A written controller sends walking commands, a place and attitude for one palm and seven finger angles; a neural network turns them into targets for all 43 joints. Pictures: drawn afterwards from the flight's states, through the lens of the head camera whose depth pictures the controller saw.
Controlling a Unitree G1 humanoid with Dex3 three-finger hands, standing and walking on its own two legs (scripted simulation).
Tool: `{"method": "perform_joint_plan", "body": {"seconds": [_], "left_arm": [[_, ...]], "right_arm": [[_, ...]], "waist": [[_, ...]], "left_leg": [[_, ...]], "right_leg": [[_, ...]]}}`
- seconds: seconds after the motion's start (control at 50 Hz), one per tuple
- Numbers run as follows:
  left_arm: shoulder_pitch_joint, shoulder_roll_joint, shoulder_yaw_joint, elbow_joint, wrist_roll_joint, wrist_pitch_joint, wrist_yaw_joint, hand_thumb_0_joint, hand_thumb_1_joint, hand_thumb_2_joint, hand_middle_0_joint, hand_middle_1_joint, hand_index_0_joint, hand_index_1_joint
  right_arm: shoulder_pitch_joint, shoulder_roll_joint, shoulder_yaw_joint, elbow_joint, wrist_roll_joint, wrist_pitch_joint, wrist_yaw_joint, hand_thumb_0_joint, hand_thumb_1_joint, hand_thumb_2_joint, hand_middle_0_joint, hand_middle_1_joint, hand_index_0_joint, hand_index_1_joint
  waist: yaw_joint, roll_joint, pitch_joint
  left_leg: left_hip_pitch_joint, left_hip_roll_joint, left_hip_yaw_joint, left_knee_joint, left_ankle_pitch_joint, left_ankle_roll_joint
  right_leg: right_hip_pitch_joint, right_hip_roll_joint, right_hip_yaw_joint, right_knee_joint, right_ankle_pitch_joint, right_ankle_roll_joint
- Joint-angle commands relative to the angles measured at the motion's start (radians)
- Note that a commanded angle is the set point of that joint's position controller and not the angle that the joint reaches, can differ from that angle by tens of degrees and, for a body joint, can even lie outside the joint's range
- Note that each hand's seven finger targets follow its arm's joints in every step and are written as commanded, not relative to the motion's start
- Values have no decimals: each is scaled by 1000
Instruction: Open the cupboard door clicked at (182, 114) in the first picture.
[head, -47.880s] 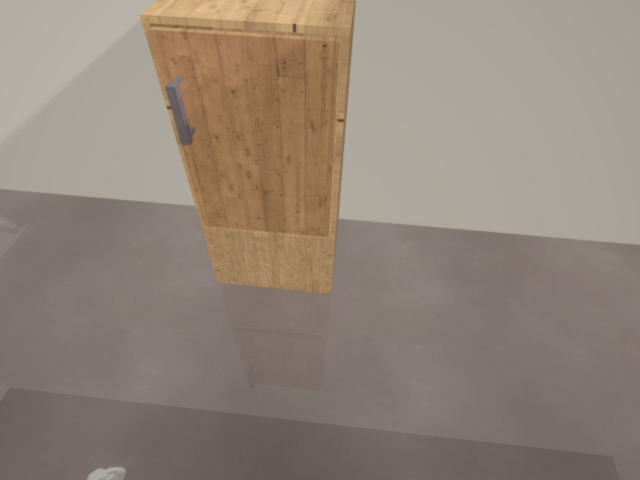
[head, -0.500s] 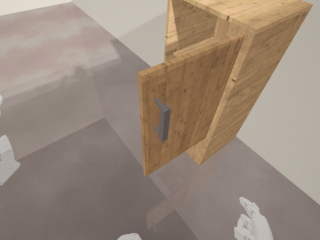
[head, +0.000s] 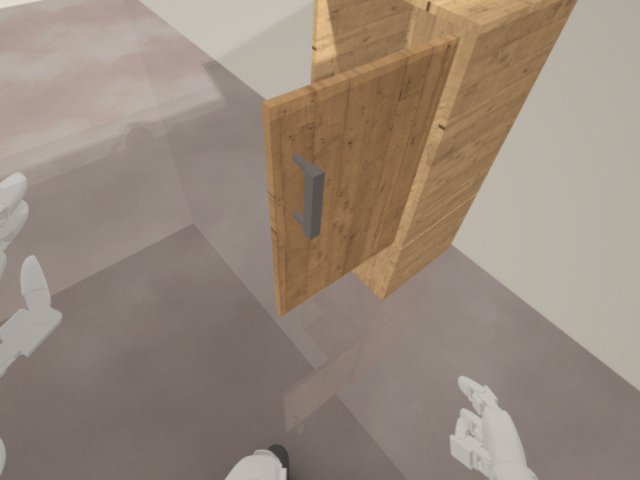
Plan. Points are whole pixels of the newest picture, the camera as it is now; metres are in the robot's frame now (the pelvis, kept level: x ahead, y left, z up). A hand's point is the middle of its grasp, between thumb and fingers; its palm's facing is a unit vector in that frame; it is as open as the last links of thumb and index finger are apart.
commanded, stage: stop stepping back and stand still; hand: left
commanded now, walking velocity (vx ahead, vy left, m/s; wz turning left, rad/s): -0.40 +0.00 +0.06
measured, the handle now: (305, 197) +0.53 +0.08 +0.01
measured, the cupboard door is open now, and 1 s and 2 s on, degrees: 88 88 88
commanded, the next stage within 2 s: let the arm hang, fingers relaxed in 0.94 s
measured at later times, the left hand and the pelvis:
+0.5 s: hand out of the picture +0.13 +0.28 +0.16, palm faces +0.45 -0.79 -0.40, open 7.4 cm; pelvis -0.06 +0.01 +0.01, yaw +1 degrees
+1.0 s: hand out of the picture +0.09 +0.28 +0.16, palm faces +0.45 -0.78 -0.43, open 7.4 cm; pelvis -0.10 +0.01 +0.02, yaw +2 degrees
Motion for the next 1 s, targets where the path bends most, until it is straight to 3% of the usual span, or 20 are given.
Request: {"method": "perform_joint_plan", "body": {"seconds": [0.0,0.02,0.04,0.06,0.08,0.1,0.14,0.16,0.18,0.2,0.22,0.26,0.32,0.38,0.4,0.44,0.6,0.66,0.82,0.98], "left_arm": [[9,286,218,-189,-16,-27,4,0,900,900,-200,-300,-200,-300],[24,256,201,-192,-26,-26,-8,0,900,900,-200,-300,-200,-300],[68,251,211,-173,-35,-27,-10,0,900,900,-200,-300,-200,-300],[109,249,223,-179,-43,-27,-8,0,900,900,-200,-300,-200,-300],[117,234,220,-204,-40,-25,-5,0,900,900,-200,-300,-200,-300],[133,237,233,-217,-44,-24,2,0,900,900,-200,-300,-200,-300],[182,207,203,-202,-36,-12,8,0,900,900,-200,-300,-200,-300],[197,225,208,-206,-29,-9,11,0,900,900,-200,-300,-200,-300],[174,247,215,-208,-26,-2,17,0,900,900,-200,-300,-200,-300],[123,256,236,-209,-22,3,30,0,900,900,-200,-300,-200,-300],[77,201,184,-156,-8,5,36,0,900,900,-200,-300,-200,-300],[-34,163,124,-86,13,-2,42,0,900,900,-200,-300,-200,-300],[-121,162,99,-55,33,-11,47,0,900,900,-200,-300,-200,-300],[-79,176,113,-133,30,-24,37,0,900,900,-200,-300,-200,-300],[-16,212,163,-119,28,-23,36,0,900,900,-200,-300,-200,-300],[-15,178,133,-196,26,-34,29,0,900,900,-200,-300,-200,-300],[90,162,169,-80,10,-39,26,0,900,900,-200,-300,-200,-300],[42,132,134,-60,17,-39,23,0,900,900,-200,-300,-200,-300],[-76,132,96,-119,39,-30,29,0,900,900,-200,-300,-200,-300],[-1,136,118,-100,30,-30,32,0,900,900,-200,-300,-200,-300]], "right_arm": [[-61,-148,-57,-189,25,-19,-40,0,-900,-900,200,300,200,300],[-62,-155,-53,-195,25,-14,-38,0,-900,-900,200,300,200,300],[-38,-170,-60,-194,22,-19,-30,0,-900,-900,200,300,200,300],[-30,-164,-65,-199,10,-29,-22,0,-900,-900,200,300,200,300],[-33,-165,-67,-200,-1,-38,-17,0,-900,-900,200,300,200,300],[-37,-164,-68,-209,-1,-43,-19,0,-900,-900,200,300,200,300],[-19,-160,-66,-214,8,-30,-18,0,-900,-900,200,300,200,300],[-11,-153,-72,-221,12,-18,-16,0,-900,-900,200,300,200,300],[-1,-151,-81,-206,16,-11,-17,0,-900,-900,200,300,200,300],[-4,-162,-85,-184,2,-7,-16,0,-900,-900,200,300,200,300],[37,-140,-72,-151,1,-9,-20,0,-900,-900,200,300,200,300],[34,-136,-54,-143,10,-31,-35,0,-900,-900,200,300,200,300],[34,-168,-65,-115,16,-80,-62,0,-900,-900,200,300,200,300],[34,-189,-79,-144,26,-95,-53,0,-900,-900,200,300,200,300],[37,-171,-66,-132,17,-95,-52,0,-900,-900,200,300,200,300],[34,-153,-50,-152,22,-92,-37,0,-900,-900,200,300,200,300],[28,-152,-51,-160,18,-84,-25,0,-900,-900,200,300,200,300],[27,-151,-49,-159,18,-78,-25,0,-900,-900,200,300,200,300],[17,-150,-50,-153,16,-92,-37,0,-900,-900,200,300,200,300],[19,-149,-54,-154,18,-89,-32,0,-900,-900,200,300,200,300]], "waist": [[-41,-18,-200],[-29,106,-193],[-26,188,-237],[-19,265,-267],[-15,293,-235],[-12,295,-192],[-35,204,-131],[-48,30,-121],[-42,-179,-81],[-27,-217,-38],[-60,-153,-15],[-67,-74,-12],[-54,-14,-4],[-31,-4,-94],[-35,58,-132],[-33,148,-168],[-39,94,-42],[-48,65,-27],[-45,81,-61],[-38,70,-65]], "left_leg": [[422,-45,-15,-4,274,6],[467,24,-88,-106,417,34],[480,103,-169,-180,369,76],[437,156,-239,-266,151,105],[274,175,-256,-371,-227,102],[160,151,-238,-414,-432,79],[74,45,-101,-305,-489,9],[184,-49,-6,-52,-373,-21],[288,-110,-15,295,-270,-44],[190,-99,-68,491,-265,-39],[110,-59,-90,513,-248,-30],[162,-21,-59,284,-261,-8],[313,-35,-35,-57,-187,28],[379,28,-75,-89,73,44],[403,23,-66,-86,174,42],[365,42,-101,-128,249,33],[182,35,-104,-229,-267,28],[189,25,-108,-229,-344,24],[246,7,-101,-230,-340,23],[250,-9,-85,-204,-243,13]], "right_leg": [[-175,-137,-15,-5,768,35],[-186,-56,-41,54,552,55],[-178,0,-43,128,177,53],[-155,14,-30,189,-99,31],[-63,13,-33,232,-176,8],[1,13,-50,165,-156,-13],[40,-6,-67,-60,-108,-28],[-137,-122,68,-242,-222,-56],[-440,-309,337,-404,-444,-120],[-498,-401,424,-424,-405,-181],[-414,-372,329,-353,-239,-162],[-315,-285,161,-255,-65,-86],[-227,-221,122,-191,75,-36],[-73,-143,88,-100,391,16],[-68,-131,60,-62,479,12],[-5,-102,-11,2,413,25],[-30,-89,5,-109,164,24],[-74,-85,18,-149,84,24],[-83,-85,11,-175,64,27],[-61,-91,7,-191,120,22]]}}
